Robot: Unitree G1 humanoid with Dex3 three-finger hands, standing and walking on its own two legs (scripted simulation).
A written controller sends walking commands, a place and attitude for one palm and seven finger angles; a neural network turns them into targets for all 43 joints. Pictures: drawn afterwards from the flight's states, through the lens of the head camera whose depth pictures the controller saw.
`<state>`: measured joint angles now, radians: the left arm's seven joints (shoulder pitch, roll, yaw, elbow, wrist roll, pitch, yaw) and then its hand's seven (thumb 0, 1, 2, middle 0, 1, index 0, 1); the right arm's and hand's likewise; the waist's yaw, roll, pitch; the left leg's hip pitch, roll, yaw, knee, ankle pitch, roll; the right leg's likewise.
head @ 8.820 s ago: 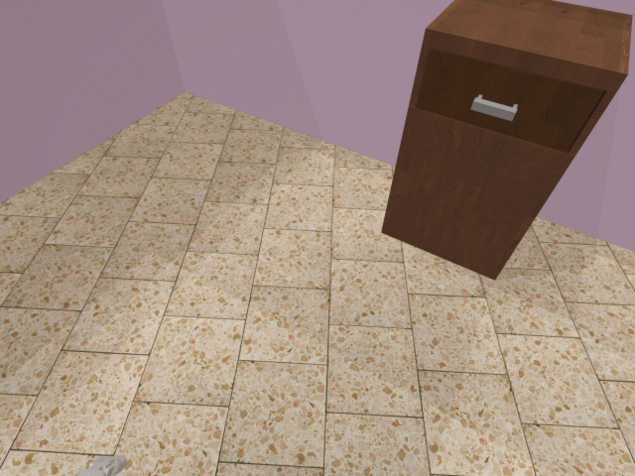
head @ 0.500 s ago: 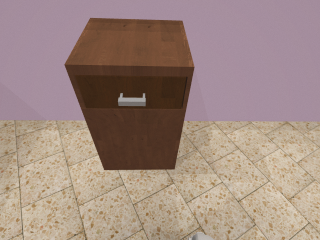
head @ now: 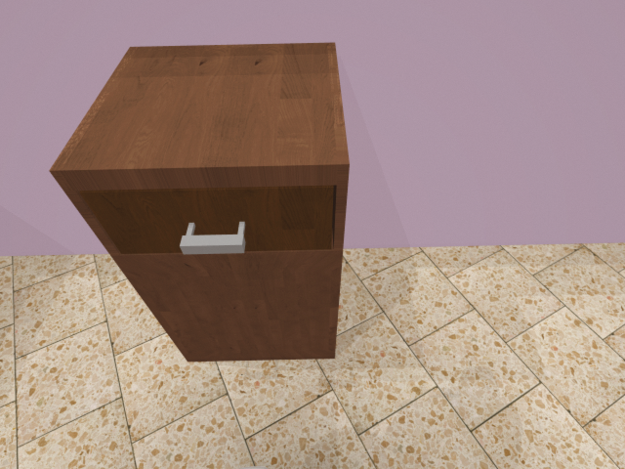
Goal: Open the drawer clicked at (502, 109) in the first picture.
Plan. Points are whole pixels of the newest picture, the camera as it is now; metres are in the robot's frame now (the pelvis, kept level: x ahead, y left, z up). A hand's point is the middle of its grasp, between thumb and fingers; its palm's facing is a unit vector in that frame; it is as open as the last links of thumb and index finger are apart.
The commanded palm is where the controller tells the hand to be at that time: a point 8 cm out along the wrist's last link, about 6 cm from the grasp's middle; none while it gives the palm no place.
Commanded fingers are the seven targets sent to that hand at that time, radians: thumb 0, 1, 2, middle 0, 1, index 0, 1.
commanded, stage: come to a stop and stand still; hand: left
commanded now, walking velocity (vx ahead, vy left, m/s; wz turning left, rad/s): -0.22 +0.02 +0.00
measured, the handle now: (215, 235) +0.51 +0.22 -0.07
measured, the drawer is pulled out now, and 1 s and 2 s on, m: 0.00 0.00 0.00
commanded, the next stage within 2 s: look again from close up in 1.64 s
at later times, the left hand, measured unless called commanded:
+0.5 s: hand out of the picture +0.03 +0.14 -0.16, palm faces +0.05 -0.96 -0.29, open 7.4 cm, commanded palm none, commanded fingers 0.00 0.90 0.90 -0.20 -0.30 -0.20 -0.30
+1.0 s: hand out of the picture -0.07 +0.14 -0.18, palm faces +0.05 -0.98 -0.19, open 7.4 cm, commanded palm none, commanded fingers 0.00 0.90 0.90 -0.20 -0.30 -0.20 -0.30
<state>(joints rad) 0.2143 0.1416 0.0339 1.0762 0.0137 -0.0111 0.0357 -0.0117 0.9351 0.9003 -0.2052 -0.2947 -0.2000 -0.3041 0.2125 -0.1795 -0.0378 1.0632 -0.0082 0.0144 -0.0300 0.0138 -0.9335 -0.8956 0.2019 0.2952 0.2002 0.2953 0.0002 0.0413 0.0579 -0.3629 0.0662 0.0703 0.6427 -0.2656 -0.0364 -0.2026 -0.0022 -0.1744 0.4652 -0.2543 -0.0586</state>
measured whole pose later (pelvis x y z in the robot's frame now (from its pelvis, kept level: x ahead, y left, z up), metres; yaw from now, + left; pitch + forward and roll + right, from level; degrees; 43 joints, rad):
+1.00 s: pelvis -0.06 -0.04 +0.00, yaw +1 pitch -1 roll -1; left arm 0.37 0.16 0.00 1.04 0.01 0.01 0.04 0.00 0.91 0.90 -0.20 -0.29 -0.20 -0.30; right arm 0.38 -0.14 0.00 1.07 -0.02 0.03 -0.02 0.01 -0.91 -0.90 0.20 0.30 0.20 0.30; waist -0.01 0.00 -0.01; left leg -0.26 -0.02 0.06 0.47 -0.19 0.06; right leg -0.21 0.04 -0.09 0.42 -0.19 -0.05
